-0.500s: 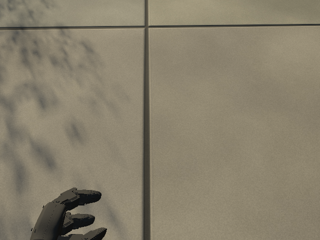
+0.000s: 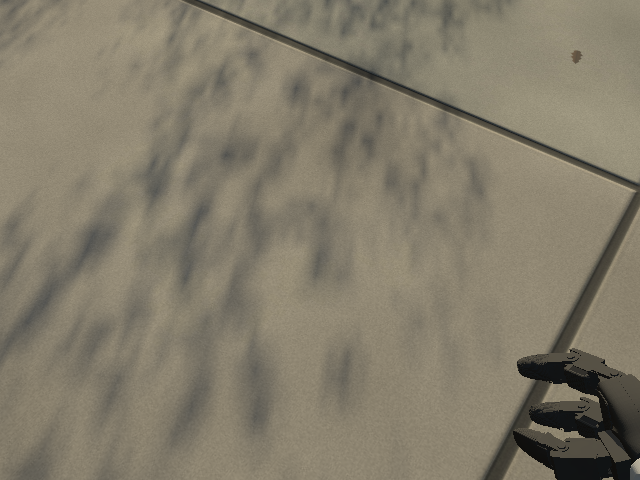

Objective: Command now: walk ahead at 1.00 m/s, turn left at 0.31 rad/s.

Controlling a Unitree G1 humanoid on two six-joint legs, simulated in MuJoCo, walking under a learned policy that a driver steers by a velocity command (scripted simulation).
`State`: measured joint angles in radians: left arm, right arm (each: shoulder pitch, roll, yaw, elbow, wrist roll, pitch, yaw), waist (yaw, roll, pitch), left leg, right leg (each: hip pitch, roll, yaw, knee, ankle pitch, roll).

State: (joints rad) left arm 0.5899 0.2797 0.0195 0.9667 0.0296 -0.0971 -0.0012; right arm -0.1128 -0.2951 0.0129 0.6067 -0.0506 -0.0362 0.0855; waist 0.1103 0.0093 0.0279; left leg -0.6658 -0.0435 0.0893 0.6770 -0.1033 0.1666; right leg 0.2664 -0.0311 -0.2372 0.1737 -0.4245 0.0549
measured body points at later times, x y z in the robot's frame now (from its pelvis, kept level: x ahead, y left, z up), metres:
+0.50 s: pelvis +0.49 -0.05 -0.02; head +0.51 -0.06 +0.43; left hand +0.71 +0.17 -0.12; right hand +0.42 -0.31 -0.15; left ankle +0.22 +0.07 -0.62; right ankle +0.62 -0.10 -0.72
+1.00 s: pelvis +0.91 -0.14 +0.01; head +0.95 -0.17 +0.46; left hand +1.12 +0.06 -0.11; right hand +0.94 -0.45 -0.08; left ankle +1.07 -0.12 -0.71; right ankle +0.71 -0.16 -0.59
